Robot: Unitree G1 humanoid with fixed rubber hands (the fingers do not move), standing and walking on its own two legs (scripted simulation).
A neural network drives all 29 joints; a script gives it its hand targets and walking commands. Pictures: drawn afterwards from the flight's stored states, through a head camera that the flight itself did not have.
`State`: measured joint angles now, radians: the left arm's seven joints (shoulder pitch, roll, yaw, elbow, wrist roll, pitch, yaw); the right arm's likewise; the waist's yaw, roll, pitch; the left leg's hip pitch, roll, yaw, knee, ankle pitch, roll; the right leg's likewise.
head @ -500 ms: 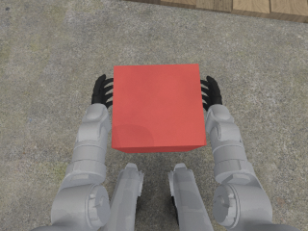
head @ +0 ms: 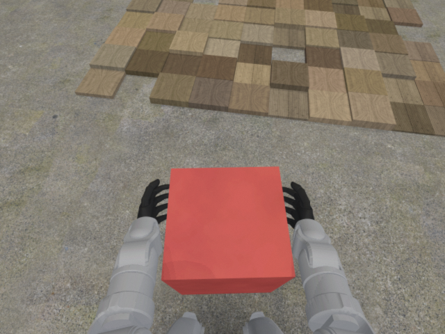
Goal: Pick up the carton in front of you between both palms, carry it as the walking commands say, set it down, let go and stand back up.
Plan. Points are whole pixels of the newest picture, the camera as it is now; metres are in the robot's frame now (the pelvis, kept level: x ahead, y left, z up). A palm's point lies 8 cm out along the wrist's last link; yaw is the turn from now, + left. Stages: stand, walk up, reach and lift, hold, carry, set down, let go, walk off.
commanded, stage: reach and lift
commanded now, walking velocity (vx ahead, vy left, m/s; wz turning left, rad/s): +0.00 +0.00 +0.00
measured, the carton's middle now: (225, 236) +0.32 +0.00 -0.11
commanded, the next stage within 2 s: hold in 1.42 s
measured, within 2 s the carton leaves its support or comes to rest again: neither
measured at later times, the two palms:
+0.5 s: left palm (128, 206) +0.30 +0.15 +0.09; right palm (327, 210) +0.30 -0.15 +0.09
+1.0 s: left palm (127, 202) +0.31 +0.15 +0.10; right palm (329, 205) +0.31 -0.15 +0.10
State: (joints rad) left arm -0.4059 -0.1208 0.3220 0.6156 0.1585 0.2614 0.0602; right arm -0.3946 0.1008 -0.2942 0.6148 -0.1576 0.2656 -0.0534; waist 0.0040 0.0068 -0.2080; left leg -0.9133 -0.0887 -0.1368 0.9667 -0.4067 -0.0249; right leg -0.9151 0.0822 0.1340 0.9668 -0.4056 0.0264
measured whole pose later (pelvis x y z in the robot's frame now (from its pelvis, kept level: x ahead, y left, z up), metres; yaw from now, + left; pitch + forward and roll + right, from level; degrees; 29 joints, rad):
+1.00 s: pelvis +0.01 +0.00 +0.07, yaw +0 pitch -4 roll +0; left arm -0.30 -0.16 0.29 0.35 0.29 0.63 -0.01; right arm -0.29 0.16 -0.27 0.35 -0.28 0.64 0.01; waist 0.00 0.00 0.00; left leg -0.14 -0.05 -0.15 0.43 -0.22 -0.01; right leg -0.15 0.04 0.14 0.43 -0.22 0.01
